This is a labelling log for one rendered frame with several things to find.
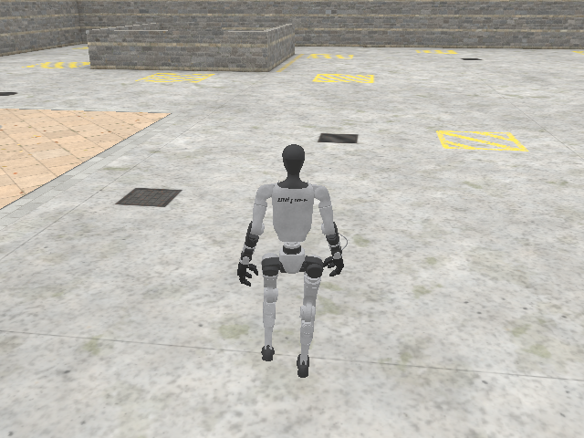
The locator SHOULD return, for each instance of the robot left forearm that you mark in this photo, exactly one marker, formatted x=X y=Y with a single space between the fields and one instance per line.
x=249 y=246

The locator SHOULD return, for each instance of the right robot hand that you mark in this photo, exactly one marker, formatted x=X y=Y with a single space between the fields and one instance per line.
x=335 y=262

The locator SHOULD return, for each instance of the right robot thigh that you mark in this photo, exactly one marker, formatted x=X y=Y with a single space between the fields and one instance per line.
x=312 y=278

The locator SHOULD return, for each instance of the left robot hand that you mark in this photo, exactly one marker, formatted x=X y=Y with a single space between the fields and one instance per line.
x=241 y=272

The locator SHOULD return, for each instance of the robot right forearm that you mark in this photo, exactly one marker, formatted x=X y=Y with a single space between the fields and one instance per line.
x=334 y=244

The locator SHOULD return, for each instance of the right robot shin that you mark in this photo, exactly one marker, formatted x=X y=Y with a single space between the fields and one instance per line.
x=306 y=336

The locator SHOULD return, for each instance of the right robot upper arm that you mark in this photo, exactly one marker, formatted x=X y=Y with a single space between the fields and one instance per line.
x=321 y=193

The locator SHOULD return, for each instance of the left robot upper arm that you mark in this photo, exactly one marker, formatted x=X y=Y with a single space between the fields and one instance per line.
x=264 y=192

